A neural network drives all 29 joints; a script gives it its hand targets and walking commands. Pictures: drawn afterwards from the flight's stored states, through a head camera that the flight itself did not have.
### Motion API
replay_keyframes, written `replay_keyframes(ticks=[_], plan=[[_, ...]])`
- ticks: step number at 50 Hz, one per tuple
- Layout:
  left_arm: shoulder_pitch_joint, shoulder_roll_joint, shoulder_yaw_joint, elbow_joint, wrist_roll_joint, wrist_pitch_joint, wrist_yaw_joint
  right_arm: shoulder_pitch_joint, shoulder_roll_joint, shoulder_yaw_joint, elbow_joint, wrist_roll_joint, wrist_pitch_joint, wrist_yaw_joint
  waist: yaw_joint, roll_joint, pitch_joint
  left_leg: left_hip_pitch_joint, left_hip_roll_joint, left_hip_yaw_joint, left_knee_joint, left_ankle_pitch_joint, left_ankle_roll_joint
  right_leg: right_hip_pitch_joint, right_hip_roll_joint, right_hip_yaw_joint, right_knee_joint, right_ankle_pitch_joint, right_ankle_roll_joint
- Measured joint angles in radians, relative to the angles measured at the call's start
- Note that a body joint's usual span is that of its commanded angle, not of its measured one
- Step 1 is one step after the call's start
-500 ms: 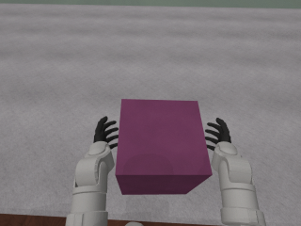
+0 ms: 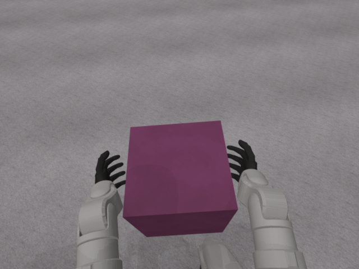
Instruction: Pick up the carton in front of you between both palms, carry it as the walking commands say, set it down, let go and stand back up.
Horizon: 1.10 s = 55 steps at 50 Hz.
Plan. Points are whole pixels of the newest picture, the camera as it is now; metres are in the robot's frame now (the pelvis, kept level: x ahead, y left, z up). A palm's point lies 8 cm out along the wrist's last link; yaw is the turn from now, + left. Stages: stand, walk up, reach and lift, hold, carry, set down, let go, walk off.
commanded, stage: carry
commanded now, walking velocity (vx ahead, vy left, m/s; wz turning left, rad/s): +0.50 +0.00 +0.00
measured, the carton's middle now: (180, 184) +0.33 -0.03 -0.04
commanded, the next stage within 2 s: none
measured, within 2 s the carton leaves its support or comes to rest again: neither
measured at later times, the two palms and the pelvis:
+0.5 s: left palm (114, 99) +0.69 +0.14 -0.05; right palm (198, 89) +0.71 -0.17 -0.06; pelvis +0.39 -0.02 -0.09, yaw +0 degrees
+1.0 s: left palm (119, 43) +0.98 +0.11 +0.01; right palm (190, 38) +0.97 -0.19 +0.01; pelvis +0.73 -0.03 -0.08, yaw -1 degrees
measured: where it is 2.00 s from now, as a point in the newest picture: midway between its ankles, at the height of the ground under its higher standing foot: (158, 123)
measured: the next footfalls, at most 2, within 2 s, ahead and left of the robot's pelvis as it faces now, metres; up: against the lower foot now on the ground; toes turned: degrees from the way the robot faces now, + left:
right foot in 0.16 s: +0.32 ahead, -0.11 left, -0.13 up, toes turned -3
left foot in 0.56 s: +0.63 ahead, +0.08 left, -0.13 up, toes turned +5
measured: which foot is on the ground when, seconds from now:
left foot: down 0.00-0.16, up 0.18-0.54, down 0.56-1.00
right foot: up 0.00-0.14, down 0.16-0.58, up 0.60-1.00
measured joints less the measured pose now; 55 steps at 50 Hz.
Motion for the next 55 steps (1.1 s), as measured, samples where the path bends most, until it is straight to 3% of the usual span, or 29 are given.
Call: replay_keyframes(ticks=[5, 7, 8, 10, 12, 14, 19, 23, 27, 29, 32, 34, 42, 47, 50, 53, 55], plan=[[0.019, 0.014, -0.017, -0.069, -0.009, -0.02, 0.007, -0.006, 0.003, 0.022, -0.038, 0.012, -0.029, 0.001, 0.001, -0.03, -0.014, 0.109, 0.001, -0.014, 0.125, -0.195, -0.024, 0.133, 0.008, -0.07, -0.426, 0.304, -0.013], [0.013, 0.023, -0.034, -0.082, -0.009, -0.014, 0.011, -0.002, 0.0, 0.026, -0.061, 0.007, -0.024, 0.002, 0.02, -0.042, -0.033, 0.146, 0.007, 0.008, 0.231, -0.127, -0.041, 0.239, 0.015, -0.111, -0.548, 0.337, -0.023], [0.003, 0.022, -0.043, -0.08, -0.006, -0.009, 0.012, 0.002, -0.008, 0.025, -0.074, 0.003, -0.018, 0.004, 0.037, -0.036, -0.047, 0.149, 0.017, 0.014, 0.316, -0.056, -0.045, 0.3, 0.021, -0.128, -0.567, 0.233, -0.031], [-0.042, 0.018, -0.063, -0.052, -0.011, -0.003, 0.022, -0.017, -0.044, 0.014, -0.074, 0.0, -0.012, 0.007, 0.089, 0.018, -0.063, 0.065, 0.054, -0.02, 0.528, -0.05, -0.06, 0.3, 0.072, -0.141, -0.464, -0.131, -0.051], [-0.07, 0.02, -0.097, -0.025, -0.031, 0.019, 0.033, -0.011, -0.073, 0.0, -0.07, 0.004, -0.006, -0.001, 0.15, 0.031, -0.061, -0.056, 0.067, -0.059, 0.637, 0.013, -0.065, 0.266, 0.098, -0.148, -0.357, -0.175, -0.083], [-0.049, 0.01, -0.114, -0.028, -0.054, 0.042, 0.031, 0.005, -0.068, -0.025, -0.059, -0.01, 0.002, -0.003, 0.188, 0.032, -0.056, -0.172, 0.088, -0.07, 0.612, 0.074, -0.071, 0.276, 0.11, -0.143, -0.311, -0.264, -0.077], [0.017, -0.014, -0.126, -0.065, -0.077, 0.053, 0.019, 0.032, -0.024, -0.084, -0.052, -0.051, -0.001, 0.02, 0.227, 0.04, -0.013, -0.371, 0.148, -0.046, 0.312, 0.186, -0.083, 0.382, 0.102, -0.127, -0.323, -0.376, -0.056], [0.016, -0.011, -0.127, -0.079, -0.09, 0.034, 0.011, 0.054, -0.013, -0.079, -0.093, -0.061, -0.017, 0.033, 0.227, 0.042, 0.011, -0.37, 0.165, -0.02, -0.054, 0.393, -0.07, 0.512, 0.093, -0.116, -0.4, -0.429, -0.032], [0.009, -0.012, -0.131, -0.117, -0.081, 0.027, -0.001, 0.05, -0.022, -0.061, -0.132, -0.056, -0.02, 0.035, 0.192, 0.03, 0.003, -0.223, 0.133, 0.062, -0.387, 0.576, -0.052, 0.634, 0.068, -0.122, -0.417, -0.499, -0.009], [-0.001, 0.003, -0.126, -0.137, -0.07, 0.03, -0.001, 0.025, -0.022, -0.046, -0.131, -0.052, -0.018, 0.033, 0.166, 0.011, -0.004, -0.158, 0.117, 0.095, -0.407, 0.553, -0.031, 0.605, 0.039, -0.125, -0.246, -0.502, 0.012], [-0.018, 0.034, -0.113, -0.151, -0.061, 0.044, 0.008, 0.003, -0.021, -0.014, -0.144, -0.035, 0.008, 0.024, 0.129, 0.011, -0.001, -0.113, 0.115, 0.105, -0.386, 0.461, -0.025, 0.434, 0.053, -0.081, 0.129, -0.506, 0.032], [-0.009, 0.026, -0.102, -0.173, -0.057, 0.066, 0.011, 0.029, -0.015, -0.001, -0.183, -0.024, 0.036, 0.026, 0.117, 0.027, -0.007, -0.048, 0.122, 0.1, -0.454, 0.461, -0.043, 0.345, 0.051, -0.094, 0.186, -0.465, 0.035], [0.127, 0.005, -0.173, -0.358, -0.034, 0.187, -0.02, 0.191, -0.028, 0.059, -0.394, -0.01, 0.165, 0.052, 0.107, 0.04, -0.066, 0.203, 0.141, 0.076, -0.654, 0.411, -0.06, 0.201, -0.01, -0.138, -0.198, -0.301, 0.065], [0.249, 0.008, -0.214, -0.484, -0.036, 0.286, -0.036, 0.28, -0.028, 0.102, -0.485, -0.019, 0.259, 0.066, 0.116, 0.033, -0.122, 0.344, 0.138, 0.074, -0.675, 0.311, -0.091, 0.221, -0.025, -0.193, -0.398, -0.147, 0.064], [0.306, 0.004, -0.231, -0.539, -0.037, 0.336, -0.046, 0.332, -0.025, 0.12, -0.536, -0.033, 0.31, 0.075, 0.121, 0.04, -0.145, 0.403, 0.148, 0.063, -0.607, 0.208, -0.118, 0.289, -0.011, -0.247, -0.496, -0.117, 0.048], [0.334, 0.0, -0.255, -0.532, -0.032, 0.361, -0.053, 0.37, -0.021, 0.11, -0.56, -0.044, 0.349, 0.083, 0.137, 0.072, -0.161, 0.305, 0.191, 0.051, -0.27, 0.125, -0.127, 0.318, 0.012, -0.28, -0.439, -0.135, -0.026], [0.348, -0.001, -0.257, -0.516, -0.031, 0.383, -0.054, 0.391, -0.018, 0.11, -0.556, -0.053, 0.375, 0.082, 0.146, 0.061, -0.157, 0.158, 0.176, 0.02, 0.029, 0.125, -0.113, 0.349, 0.008, -0.285, -0.43, -0.197, -0.041]])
